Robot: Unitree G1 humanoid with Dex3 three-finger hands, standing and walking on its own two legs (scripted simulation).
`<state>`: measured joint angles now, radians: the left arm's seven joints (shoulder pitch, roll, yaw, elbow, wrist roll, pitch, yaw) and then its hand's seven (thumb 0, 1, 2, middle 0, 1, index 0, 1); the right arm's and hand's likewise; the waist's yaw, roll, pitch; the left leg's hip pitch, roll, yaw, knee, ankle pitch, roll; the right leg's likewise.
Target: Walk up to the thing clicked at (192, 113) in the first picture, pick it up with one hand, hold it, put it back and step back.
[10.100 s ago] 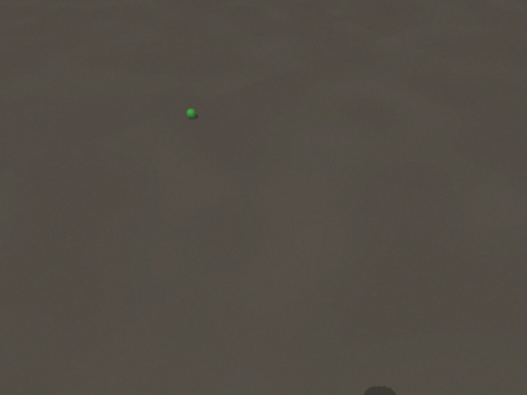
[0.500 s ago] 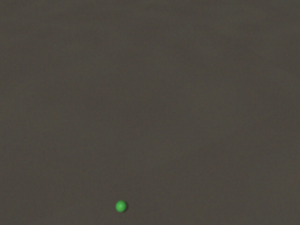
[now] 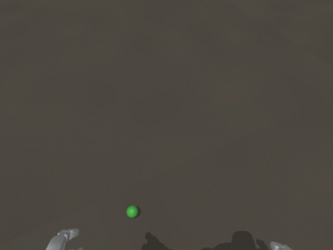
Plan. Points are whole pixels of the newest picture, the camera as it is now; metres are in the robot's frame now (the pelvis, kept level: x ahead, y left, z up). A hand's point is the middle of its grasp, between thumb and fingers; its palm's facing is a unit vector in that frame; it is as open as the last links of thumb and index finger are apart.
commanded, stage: rise first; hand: left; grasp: from above
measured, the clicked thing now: (132, 211) +0.40 +0.22 -0.74
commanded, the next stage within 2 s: none
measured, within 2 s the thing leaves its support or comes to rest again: neither
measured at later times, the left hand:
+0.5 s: hand out of the picture +0.14 +0.26 -0.22, palm faces -0.16 -0.87 -0.46, open 13.8 cm
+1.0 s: hand out of the picture +0.18 +0.28 -0.36, palm faces -0.42 -0.61 -0.67, open 14.0 cm
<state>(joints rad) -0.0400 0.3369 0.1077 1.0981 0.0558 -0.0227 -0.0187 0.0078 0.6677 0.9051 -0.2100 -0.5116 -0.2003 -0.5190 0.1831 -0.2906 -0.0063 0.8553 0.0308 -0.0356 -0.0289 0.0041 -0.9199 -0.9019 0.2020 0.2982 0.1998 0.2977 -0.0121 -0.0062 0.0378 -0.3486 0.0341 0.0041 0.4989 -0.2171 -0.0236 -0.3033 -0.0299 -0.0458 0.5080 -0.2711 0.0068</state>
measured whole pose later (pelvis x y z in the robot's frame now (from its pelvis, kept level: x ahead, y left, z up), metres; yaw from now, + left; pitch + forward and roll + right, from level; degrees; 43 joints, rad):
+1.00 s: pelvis -0.04 +0.01 -0.21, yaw -2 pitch +30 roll -2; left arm 0.02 0.41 0.10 0.60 0.57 -0.02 0.10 0.00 -0.52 1.00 -0.09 -1.08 -0.08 -1.07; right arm 0.08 -0.27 -0.04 0.60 -0.01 -0.21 0.03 0.01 -0.88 -0.89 0.21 0.30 0.20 0.30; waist -0.03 0.00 -0.20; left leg -1.55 0.05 -0.03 1.65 -0.64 -0.01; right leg -1.48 -0.03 -0.02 1.64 -0.69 0.02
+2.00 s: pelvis -0.09 +0.02 -0.42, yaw -8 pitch +33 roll -6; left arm -0.73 0.65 0.10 1.26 1.22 -0.24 0.38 0.00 -0.53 1.02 -0.09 -1.00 -0.08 -1.00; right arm 0.08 -0.25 -0.02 0.79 -0.12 -0.06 0.11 0.00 -0.90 -0.90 0.20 0.30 0.20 0.30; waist -0.11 -0.02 -0.09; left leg -2.27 0.05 -0.13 2.32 -0.63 -0.01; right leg -2.17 0.01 -0.05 2.28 -0.69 0.03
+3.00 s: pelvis -0.08 +0.01 -0.45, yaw -9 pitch +32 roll -7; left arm -0.81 0.72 0.15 1.39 1.26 -0.26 0.45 0.00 -0.53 1.01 -0.10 -1.02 -0.09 -1.02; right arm 0.09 -0.26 0.03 0.80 -0.17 -0.06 0.14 0.00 -0.91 -0.90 0.20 0.30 0.20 0.30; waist -0.17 -0.04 -0.05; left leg -2.34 0.05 -0.16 2.42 -0.66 -0.02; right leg -2.23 0.03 -0.07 2.38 -0.71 0.03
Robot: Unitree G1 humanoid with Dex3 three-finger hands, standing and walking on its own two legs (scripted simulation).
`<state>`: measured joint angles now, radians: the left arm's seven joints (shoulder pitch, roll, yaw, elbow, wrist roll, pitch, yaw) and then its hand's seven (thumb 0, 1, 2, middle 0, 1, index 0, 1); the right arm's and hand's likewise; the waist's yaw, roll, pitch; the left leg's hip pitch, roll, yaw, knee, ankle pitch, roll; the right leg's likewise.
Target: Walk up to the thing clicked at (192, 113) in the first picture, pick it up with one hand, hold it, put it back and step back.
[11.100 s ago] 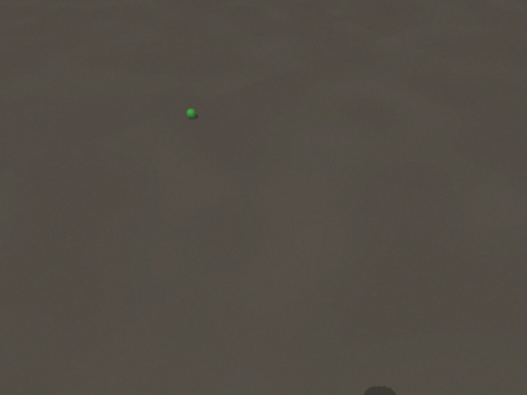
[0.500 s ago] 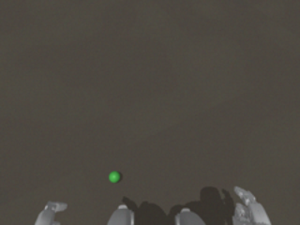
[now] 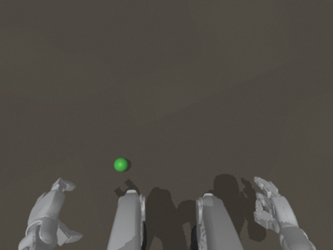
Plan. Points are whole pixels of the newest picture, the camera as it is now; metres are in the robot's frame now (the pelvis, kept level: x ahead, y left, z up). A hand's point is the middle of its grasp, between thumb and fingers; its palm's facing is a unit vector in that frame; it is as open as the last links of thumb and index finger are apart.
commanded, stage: rise first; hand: left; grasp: from above
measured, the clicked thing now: (120, 164) +0.43 +0.22 -0.53
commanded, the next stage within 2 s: none
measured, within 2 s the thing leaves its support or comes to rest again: neither
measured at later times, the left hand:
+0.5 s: hand (87, 182) +0.32 +0.29 -0.30, palm faces -0.47 -0.22 -0.85, open 14.2 cm
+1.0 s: hand (96, 173) +0.36 +0.28 -0.37, palm faces -0.46 -0.04 -0.89, open 14.1 cm
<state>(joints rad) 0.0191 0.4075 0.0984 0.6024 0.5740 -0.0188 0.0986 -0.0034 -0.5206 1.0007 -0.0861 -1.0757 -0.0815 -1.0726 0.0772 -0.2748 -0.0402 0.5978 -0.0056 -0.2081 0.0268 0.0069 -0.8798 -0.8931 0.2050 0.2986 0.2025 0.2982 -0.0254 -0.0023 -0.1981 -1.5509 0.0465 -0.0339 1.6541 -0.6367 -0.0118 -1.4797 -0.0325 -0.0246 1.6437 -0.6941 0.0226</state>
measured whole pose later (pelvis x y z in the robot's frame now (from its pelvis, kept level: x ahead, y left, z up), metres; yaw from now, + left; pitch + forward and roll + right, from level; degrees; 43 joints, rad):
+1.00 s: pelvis -0.05 +0.00 -0.21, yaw -6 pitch +33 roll -6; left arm -0.73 0.65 0.10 1.26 1.22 -0.24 0.38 0.00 -0.53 1.02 -0.09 -1.00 -0.08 -1.00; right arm 0.08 -0.25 -0.02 0.79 -0.12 -0.06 0.11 0.00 -0.90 -0.90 0.20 0.30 0.20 0.30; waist -0.11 -0.02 -0.09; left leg -2.27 0.05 -0.13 2.32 -0.63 -0.01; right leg -2.17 0.01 -0.05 2.28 -0.69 0.03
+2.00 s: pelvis -0.05 +0.00 -0.24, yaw -7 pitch +32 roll -7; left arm -0.81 0.72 0.15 1.39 1.26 -0.26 0.45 0.00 -0.53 1.01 -0.10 -1.02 -0.09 -1.02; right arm 0.09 -0.26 0.03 0.80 -0.17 -0.06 0.14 0.00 -0.91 -0.90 0.20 0.30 0.20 0.30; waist -0.17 -0.04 -0.05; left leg -2.34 0.05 -0.16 2.42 -0.66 -0.02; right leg -2.23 0.03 -0.07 2.38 -0.71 0.03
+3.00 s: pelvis -0.05 +0.00 -0.24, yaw -7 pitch +31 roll -7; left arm -0.82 0.73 0.14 1.40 1.26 -0.25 0.43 0.00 -0.41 0.91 -0.22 -0.93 -0.21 -0.93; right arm 0.10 -0.27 0.04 0.79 -0.17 -0.07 0.14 0.00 -0.91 -0.90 0.20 0.30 0.20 0.30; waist -0.18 -0.03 -0.04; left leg -2.33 0.05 -0.16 2.42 -0.64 -0.02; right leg -2.23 0.03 -0.07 2.37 -0.69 0.03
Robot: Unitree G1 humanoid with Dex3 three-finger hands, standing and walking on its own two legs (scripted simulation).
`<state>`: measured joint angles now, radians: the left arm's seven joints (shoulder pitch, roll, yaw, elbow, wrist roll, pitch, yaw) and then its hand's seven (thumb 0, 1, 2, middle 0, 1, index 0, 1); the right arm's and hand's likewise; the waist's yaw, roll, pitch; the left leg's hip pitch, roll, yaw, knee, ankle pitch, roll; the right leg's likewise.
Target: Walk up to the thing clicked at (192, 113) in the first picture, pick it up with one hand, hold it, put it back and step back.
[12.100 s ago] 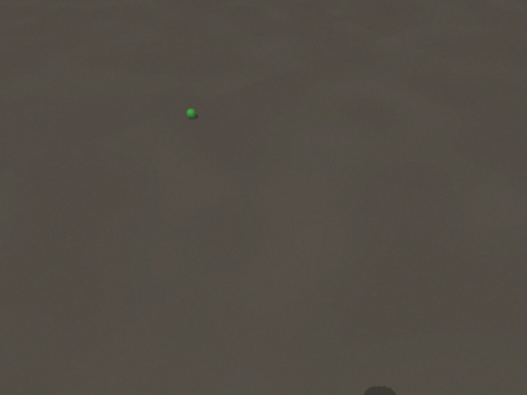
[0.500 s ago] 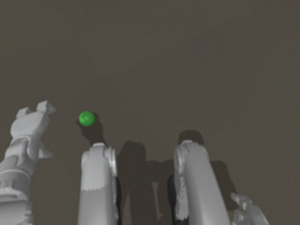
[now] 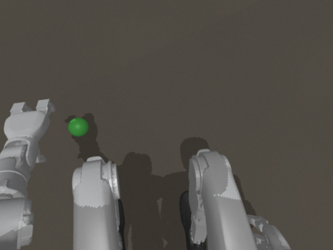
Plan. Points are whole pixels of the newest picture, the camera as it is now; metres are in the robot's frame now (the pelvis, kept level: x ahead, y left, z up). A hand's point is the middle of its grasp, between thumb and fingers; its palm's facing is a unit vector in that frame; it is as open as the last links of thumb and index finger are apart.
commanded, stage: rise first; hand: left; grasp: from above
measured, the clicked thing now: (78, 127) +0.46 +0.27 -0.32
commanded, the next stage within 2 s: none
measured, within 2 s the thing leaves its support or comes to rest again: neither
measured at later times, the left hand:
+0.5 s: hand (46, 134) +0.41 +0.31 -0.19, palm faces -0.45 -0.08 -0.89, open 14.0 cm
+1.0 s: hand (49, 131) +0.42 +0.31 -0.20, palm faces -0.44 -0.09 -0.89, open 14.0 cm
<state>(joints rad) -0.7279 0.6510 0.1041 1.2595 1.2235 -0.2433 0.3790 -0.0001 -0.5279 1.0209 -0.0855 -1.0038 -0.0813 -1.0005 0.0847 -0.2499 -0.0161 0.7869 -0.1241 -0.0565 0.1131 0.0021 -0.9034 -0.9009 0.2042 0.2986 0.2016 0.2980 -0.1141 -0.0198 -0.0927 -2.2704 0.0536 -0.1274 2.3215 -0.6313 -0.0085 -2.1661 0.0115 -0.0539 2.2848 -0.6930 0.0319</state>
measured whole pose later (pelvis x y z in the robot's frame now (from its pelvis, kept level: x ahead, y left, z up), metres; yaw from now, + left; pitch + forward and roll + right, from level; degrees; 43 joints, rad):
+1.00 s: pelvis +0.01 +0.00 -0.03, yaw -2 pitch +32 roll -7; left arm -0.81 0.72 0.15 1.39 1.26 -0.26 0.45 0.00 -0.53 1.01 -0.10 -1.02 -0.09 -1.02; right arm 0.09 -0.26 0.03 0.80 -0.17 -0.06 0.14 0.00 -0.91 -0.90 0.20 0.30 0.20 0.30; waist -0.17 -0.04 -0.05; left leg -2.34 0.05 -0.16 2.42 -0.66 -0.02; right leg -2.23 0.03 -0.07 2.38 -0.71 0.03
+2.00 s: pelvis +0.00 +0.00 -0.03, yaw -1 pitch +31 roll -7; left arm -0.82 0.73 0.14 1.40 1.26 -0.25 0.43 0.00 -0.41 0.91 -0.22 -0.93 -0.21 -0.93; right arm 0.10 -0.27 0.04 0.79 -0.17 -0.07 0.14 0.00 -0.91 -0.90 0.20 0.30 0.20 0.30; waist -0.18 -0.03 -0.04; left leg -2.33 0.05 -0.16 2.42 -0.64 -0.02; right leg -2.23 0.03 -0.07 2.37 -0.69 0.03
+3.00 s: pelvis +0.00 -0.01 -0.04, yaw -3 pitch +30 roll -7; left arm -0.94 0.74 0.14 1.61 1.21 -0.16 0.50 0.00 -0.49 0.98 -0.11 -0.98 -0.11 -0.98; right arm 0.13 -0.29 0.11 0.78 -0.22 -0.13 0.20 0.00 -0.90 -0.89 0.20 0.30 0.20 0.30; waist -0.28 -0.03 0.03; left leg -2.37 0.05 -0.19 2.47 -0.65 -0.03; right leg -2.28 0.05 -0.09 2.42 -0.68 0.03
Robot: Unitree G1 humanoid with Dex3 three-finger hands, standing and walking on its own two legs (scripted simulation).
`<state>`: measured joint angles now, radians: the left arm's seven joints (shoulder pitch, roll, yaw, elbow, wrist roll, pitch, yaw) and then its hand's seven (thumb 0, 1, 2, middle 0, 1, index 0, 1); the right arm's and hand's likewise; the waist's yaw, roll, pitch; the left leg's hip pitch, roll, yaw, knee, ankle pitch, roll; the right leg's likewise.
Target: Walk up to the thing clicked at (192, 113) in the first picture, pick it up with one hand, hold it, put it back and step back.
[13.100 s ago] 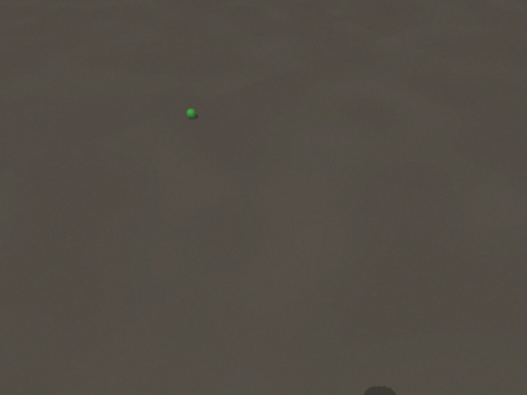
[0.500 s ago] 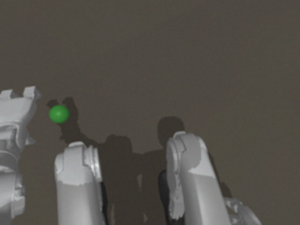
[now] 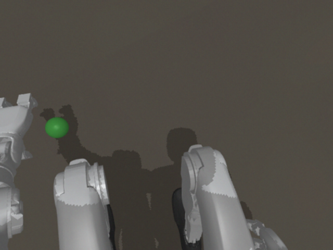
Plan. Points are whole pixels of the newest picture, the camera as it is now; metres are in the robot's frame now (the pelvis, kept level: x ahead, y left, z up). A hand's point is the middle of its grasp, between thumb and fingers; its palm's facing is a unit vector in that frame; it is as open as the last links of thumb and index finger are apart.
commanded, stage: rise first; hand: left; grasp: from above
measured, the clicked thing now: (57, 127) +0.45 +0.28 -0.29
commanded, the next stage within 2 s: approach in 1.22 s
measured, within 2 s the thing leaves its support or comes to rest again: neither
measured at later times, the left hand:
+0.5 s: hand (19, 132) +0.40 +0.33 -0.17, palm faces -0.44 -0.09 -0.89, open 13.9 cm
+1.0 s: hand (20, 133) +0.40 +0.33 -0.17, palm faces -0.44 -0.08 -0.90, open 13.3 cm
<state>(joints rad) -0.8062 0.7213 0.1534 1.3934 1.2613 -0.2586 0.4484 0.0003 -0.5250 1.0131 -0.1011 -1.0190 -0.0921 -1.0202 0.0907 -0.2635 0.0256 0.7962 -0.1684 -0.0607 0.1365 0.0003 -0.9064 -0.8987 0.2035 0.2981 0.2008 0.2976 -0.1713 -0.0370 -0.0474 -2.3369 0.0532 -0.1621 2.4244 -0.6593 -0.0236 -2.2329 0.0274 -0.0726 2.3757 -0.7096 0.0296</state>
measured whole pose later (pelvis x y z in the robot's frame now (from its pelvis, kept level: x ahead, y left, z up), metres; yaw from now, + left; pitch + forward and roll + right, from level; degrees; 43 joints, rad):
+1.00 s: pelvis +0.00 +0.00 +0.00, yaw +0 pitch +31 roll -7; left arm -0.82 0.73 0.14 1.40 1.26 -0.25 0.43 0.00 -0.41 0.91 -0.22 -0.93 -0.21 -0.93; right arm 0.10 -0.27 0.04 0.79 -0.17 -0.07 0.14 0.00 -0.91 -0.90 0.20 0.30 0.20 0.30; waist -0.18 -0.03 -0.04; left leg -2.33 0.05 -0.16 2.42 -0.64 -0.02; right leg -2.23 0.03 -0.07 2.37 -0.69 0.03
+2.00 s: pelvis +0.00 +0.00 -0.02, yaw -1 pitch +30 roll -7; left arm -0.94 0.74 0.14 1.61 1.21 -0.16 0.50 0.00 -0.49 0.98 -0.11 -0.98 -0.11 -0.98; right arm 0.13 -0.29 0.11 0.78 -0.22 -0.13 0.20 0.00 -0.90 -0.89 0.20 0.30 0.20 0.30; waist -0.28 -0.03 0.03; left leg -2.37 0.05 -0.19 2.47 -0.65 -0.03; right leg -2.28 0.05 -0.09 2.42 -0.68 0.03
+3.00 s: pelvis +0.00 +0.01 -0.03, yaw -6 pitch +26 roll -12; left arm -0.93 0.86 0.10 1.75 1.29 -0.22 0.74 0.00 -0.47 1.04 -0.13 -1.01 -0.11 -1.02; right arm 0.06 -0.32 0.22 0.80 -0.32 -0.27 0.32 0.00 -0.90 -0.90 0.20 0.30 0.20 0.30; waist -0.32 -0.12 0.10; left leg -2.36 0.05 -0.28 2.57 -0.69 -0.03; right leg -2.22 0.07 -0.15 2.43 -0.70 0.06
